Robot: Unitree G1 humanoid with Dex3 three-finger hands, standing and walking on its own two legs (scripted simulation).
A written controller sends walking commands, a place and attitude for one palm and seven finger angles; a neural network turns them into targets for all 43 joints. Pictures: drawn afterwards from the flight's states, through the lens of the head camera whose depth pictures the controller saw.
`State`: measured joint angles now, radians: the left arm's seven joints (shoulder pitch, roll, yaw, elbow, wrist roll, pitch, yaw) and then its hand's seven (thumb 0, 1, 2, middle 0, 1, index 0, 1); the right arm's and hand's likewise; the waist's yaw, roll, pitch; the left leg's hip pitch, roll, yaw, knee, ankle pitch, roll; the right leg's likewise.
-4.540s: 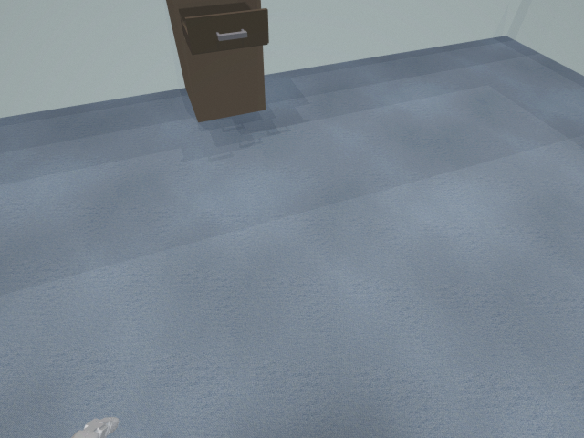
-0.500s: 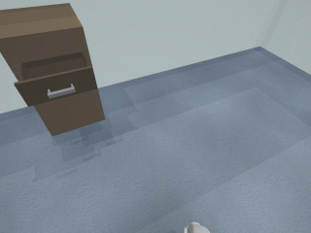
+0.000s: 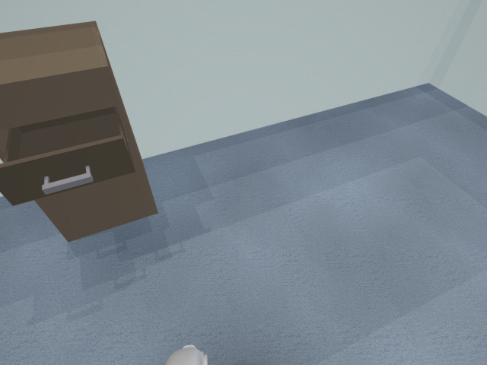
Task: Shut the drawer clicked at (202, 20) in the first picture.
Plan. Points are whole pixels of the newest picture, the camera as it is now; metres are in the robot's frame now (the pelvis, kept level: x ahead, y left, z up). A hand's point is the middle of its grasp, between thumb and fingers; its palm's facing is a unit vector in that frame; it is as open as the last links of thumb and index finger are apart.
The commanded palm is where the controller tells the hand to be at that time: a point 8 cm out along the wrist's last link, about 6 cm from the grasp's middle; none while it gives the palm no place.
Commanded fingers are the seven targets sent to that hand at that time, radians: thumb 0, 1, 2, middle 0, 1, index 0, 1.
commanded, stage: walk to a spot facing it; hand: left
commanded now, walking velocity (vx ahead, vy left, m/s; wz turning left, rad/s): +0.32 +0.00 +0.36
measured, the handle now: (68, 178) +0.67 +0.59 -0.20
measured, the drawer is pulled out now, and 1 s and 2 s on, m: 0.19 0.19 0.19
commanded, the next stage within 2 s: turn to face it in 0.12 s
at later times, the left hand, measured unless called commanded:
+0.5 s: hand (121, 346) +0.20 +0.26 -0.17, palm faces +0.24 -0.95 -0.19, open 7.4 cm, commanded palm none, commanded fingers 0.00 0.90 0.90 -0.20 -0.30 -0.20 -0.30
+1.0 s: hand out of the picture +0.16 +0.22 -0.16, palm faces +0.45 -0.86 -0.26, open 7.4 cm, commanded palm none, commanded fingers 0.00 0.90 0.90 -0.20 -0.30 -0.20 -0.30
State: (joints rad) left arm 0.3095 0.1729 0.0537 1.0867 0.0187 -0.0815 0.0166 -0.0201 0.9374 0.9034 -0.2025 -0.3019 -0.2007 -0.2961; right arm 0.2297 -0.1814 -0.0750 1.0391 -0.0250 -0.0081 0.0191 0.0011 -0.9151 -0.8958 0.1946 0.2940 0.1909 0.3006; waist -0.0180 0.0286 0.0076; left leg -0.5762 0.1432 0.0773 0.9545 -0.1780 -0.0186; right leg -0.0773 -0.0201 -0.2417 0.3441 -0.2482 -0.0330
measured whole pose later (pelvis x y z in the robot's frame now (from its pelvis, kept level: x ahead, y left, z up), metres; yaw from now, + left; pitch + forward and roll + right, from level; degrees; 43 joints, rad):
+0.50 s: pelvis +0.16 +0.06 +0.00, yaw +10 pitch -1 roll +0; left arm 0.18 0.19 0.07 0.99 0.01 0.01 0.02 0.00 0.91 0.90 -0.20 -0.30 -0.20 -0.30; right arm 0.23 -0.18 -0.05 1.01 -0.02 -0.01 -0.01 -0.01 -0.94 -0.89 0.20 0.30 0.20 0.30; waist 0.00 -0.02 0.06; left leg -0.24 -0.03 0.07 0.44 -0.19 0.07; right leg -0.52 -0.11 -0.05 0.97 -0.31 0.09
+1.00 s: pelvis +0.19 +0.02 +0.00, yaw +25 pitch -1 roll +2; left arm 0.23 0.17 0.03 0.94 0.03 0.00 0.02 0.00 0.90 0.90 -0.21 -0.30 -0.20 -0.30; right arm 0.16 -0.24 -0.08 0.97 -0.01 0.08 0.01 0.00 -0.91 -0.90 0.20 0.29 0.19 0.30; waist 0.01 0.01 0.08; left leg -0.38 0.05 0.04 0.89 -0.45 -0.07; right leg -0.22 -0.13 -0.22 0.50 -0.25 -0.01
